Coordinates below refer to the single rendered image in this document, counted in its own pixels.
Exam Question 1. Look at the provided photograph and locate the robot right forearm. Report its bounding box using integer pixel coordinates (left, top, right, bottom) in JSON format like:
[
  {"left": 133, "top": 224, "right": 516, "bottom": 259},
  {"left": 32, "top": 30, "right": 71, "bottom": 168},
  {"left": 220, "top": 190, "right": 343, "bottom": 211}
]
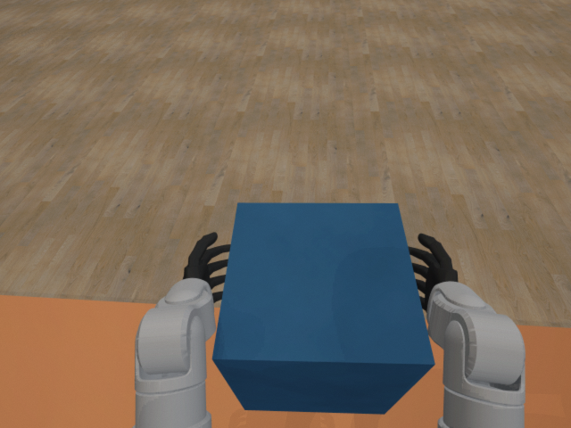
[{"left": 426, "top": 282, "right": 525, "bottom": 428}]

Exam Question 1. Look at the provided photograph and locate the carton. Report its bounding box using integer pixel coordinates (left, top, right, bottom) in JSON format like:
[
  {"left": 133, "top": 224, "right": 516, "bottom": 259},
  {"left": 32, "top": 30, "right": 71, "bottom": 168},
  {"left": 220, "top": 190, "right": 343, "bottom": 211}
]
[{"left": 212, "top": 202, "right": 435, "bottom": 415}]

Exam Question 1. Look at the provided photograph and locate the robot left forearm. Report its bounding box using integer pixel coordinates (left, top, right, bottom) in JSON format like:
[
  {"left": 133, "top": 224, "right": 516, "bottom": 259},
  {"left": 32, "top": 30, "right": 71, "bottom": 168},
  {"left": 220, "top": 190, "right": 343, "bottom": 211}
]
[{"left": 132, "top": 278, "right": 216, "bottom": 428}]

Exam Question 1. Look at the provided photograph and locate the right robot hand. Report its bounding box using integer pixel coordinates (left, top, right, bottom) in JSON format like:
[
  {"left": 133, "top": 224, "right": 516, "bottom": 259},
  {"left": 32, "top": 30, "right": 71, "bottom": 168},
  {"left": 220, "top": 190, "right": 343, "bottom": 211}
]
[{"left": 408, "top": 234, "right": 458, "bottom": 311}]

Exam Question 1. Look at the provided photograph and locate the left robot hand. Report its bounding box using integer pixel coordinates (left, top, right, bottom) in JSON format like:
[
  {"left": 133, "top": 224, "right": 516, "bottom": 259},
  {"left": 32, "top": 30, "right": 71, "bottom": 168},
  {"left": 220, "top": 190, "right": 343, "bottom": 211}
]
[{"left": 183, "top": 232, "right": 231, "bottom": 303}]

